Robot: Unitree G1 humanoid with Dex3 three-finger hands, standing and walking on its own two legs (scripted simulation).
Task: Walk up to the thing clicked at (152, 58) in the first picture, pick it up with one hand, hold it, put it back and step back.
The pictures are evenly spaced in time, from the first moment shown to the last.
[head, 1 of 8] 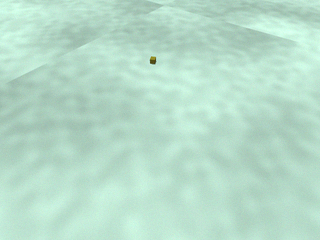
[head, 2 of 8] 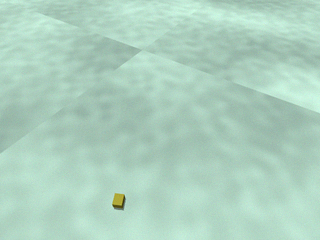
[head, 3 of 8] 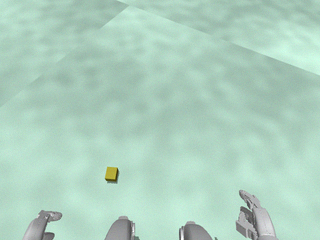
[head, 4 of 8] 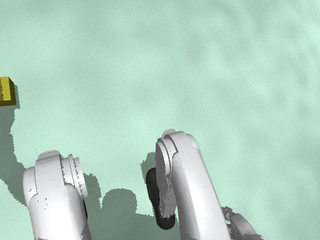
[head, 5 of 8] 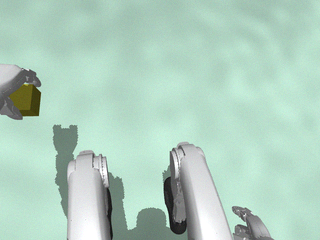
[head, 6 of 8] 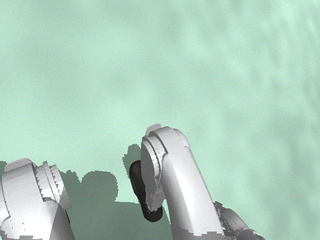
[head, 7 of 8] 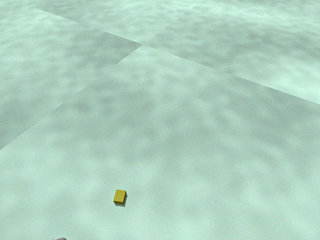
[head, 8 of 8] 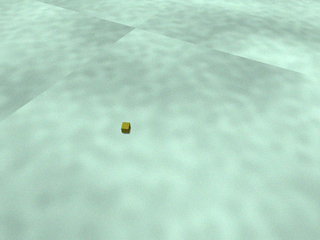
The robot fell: no
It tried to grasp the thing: yes
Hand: left
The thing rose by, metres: 0.68
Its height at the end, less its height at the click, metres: +0.00
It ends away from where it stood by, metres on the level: 0.02
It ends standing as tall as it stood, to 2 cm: yes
